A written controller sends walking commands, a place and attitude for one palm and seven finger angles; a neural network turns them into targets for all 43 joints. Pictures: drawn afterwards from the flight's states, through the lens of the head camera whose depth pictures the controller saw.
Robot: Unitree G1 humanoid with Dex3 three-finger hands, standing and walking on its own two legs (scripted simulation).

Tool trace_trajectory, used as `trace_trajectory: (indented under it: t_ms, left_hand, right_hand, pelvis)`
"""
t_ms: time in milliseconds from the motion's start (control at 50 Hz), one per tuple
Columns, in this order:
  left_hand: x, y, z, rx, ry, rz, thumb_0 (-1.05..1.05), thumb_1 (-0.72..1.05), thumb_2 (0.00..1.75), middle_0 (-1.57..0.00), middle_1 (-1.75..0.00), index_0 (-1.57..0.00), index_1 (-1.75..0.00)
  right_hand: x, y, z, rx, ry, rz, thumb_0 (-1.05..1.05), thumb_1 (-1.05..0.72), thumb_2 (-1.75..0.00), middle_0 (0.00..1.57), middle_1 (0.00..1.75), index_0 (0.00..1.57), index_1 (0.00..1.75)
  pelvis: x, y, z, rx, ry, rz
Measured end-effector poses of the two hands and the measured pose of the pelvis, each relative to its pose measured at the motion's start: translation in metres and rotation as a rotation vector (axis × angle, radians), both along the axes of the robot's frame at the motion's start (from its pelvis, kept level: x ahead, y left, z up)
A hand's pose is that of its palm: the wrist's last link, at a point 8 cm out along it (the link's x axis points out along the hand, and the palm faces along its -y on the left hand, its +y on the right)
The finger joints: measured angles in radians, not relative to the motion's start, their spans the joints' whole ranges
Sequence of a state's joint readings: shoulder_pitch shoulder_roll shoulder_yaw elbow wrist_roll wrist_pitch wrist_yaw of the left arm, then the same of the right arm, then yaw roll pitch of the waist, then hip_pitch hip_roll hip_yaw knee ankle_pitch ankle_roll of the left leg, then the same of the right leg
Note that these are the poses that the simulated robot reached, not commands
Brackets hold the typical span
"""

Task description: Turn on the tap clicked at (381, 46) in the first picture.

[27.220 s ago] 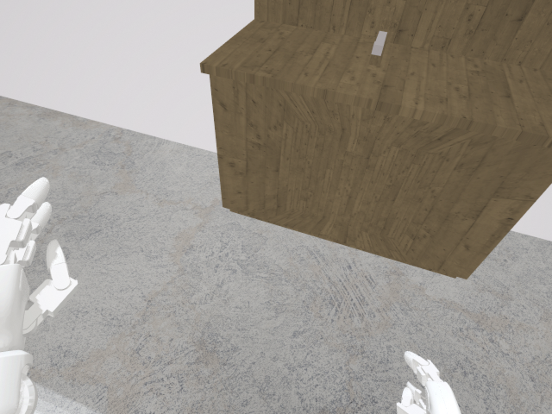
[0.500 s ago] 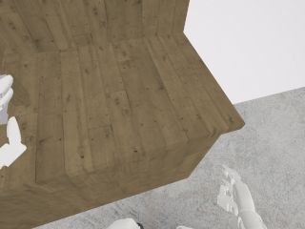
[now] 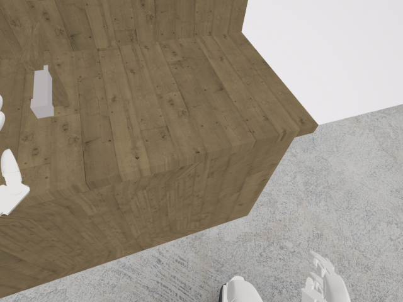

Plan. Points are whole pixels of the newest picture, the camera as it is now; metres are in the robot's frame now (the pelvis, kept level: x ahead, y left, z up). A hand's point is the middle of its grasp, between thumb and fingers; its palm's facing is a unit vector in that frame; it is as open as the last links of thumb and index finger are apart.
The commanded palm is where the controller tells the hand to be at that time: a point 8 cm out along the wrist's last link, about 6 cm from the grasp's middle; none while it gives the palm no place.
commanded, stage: come to a stop and stand still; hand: left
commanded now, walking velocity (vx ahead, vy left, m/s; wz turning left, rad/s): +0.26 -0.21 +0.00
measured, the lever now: (42, 107) +0.42 +0.33 +0.12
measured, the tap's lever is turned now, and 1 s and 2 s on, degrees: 0 0 0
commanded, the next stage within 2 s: look again from close up in 1.22 s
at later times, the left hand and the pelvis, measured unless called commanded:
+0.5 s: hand out of the picture +0.18 +0.29 +0.18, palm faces +0.35 -0.88 -0.32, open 7.4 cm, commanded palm +0.11 +0.33 +0.19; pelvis -0.06 +0.05 +0.00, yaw -2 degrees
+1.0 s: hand (33, 208) +0.20 +0.22 +0.18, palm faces +0.23 -0.89 -0.40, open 7.4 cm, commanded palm +0.13 +0.29 +0.19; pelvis -0.05 +0.02 +0.01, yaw -4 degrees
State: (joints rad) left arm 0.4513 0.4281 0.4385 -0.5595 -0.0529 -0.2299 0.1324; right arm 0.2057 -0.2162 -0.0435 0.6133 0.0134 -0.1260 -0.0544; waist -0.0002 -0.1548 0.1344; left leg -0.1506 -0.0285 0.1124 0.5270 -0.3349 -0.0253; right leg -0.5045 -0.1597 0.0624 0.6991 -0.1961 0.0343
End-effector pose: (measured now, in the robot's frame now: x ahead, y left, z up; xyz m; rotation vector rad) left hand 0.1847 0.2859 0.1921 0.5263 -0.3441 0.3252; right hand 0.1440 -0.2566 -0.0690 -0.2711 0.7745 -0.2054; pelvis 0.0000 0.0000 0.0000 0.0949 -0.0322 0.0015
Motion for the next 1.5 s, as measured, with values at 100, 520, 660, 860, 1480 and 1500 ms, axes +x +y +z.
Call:
trace_trajectory:
  t_ms: [100, 520, 660, 860, 1480, 1500]
  left_hand:
    - [-0.02, 0.016, 0.014, 0.012, -0.023, 0.031, 0.01, 0.89, 0.9, -0.22, -0.3, -0.22, -0.3]
    - [-0.047, 0.044, 0.005, -0.091, -0.064, -0.073, 0.01, 0.89, 0.9, -0.21, -0.3, -0.21, -0.3]
    - [-0.054, 0.048, 0.031, 0.003, -0.021, -0.042, 0.01, 0.89, 0.9, -0.21, -0.3, -0.21, -0.3]
    - [-0.012, 0.048, 0.008, -0.034, -0.012, 0.069, 0.01, 0.89, 0.9, -0.21, -0.3, -0.21, -0.3]
    - [-0.026, 0.034, -0.004, -0.145, 0.047, -0.051, 0.01, 0.89, 0.9, -0.21, -0.3, -0.21, -0.3]
    - [-0.026, 0.037, -0.001, -0.131, 0.04, -0.05, 0.01, 0.89, 0.9, -0.22, -0.3, -0.21, -0.3]
  right_hand:
    - [-0.029, 0.031, 0.0, 0.084, -0.028, -0.004, 0.01, -0.9, -0.9, 0.2, 0.3, 0.2, 0.3]
    - [-0.064, 0.082, 0.018, 0.07, -0.055, 0.045, 0.01, -0.9, -0.9, 0.2, 0.3, 0.2, 0.3]
    - [-0.071, 0.083, 0.018, 0.128, -0.01, 0.022, 0.01, -0.9, -0.9, 0.2, 0.3, 0.21, 0.3]
    - [-0.056, 0.057, -0.019, 0.113, 0.035, 0.112, 0.01, -0.9, -0.9, 0.2, 0.3, 0.2, 0.3]
    - [-0.027, 0.081, 0.039, 0.058, -0.121, 0.094, 0.01, -0.9, -0.9, 0.2, 0.3, 0.2, 0.3]
    - [-0.028, 0.083, 0.039, 0.061, -0.119, 0.093, 0.01, -0.9, -0.9, 0.2, 0.3, 0.2, 0.3]
  pelvis:
    - [-0.012, 0.011, 0.006, -0.061, -0.009, 0.007]
    - [-0.058, 0.051, 0.008, -0.107, -0.032, -0.026]
    - [-0.049, 0.049, 0.022, -0.142, 0.009, -0.039]
    - [-0.051, 0.023, 0.003, -0.115, -0.011, -0.034]
    - [-0.043, 0.043, 0.023, -0.107, 0.004, -0.062]
    - [-0.043, 0.045, 0.023, -0.107, 0.004, -0.062]
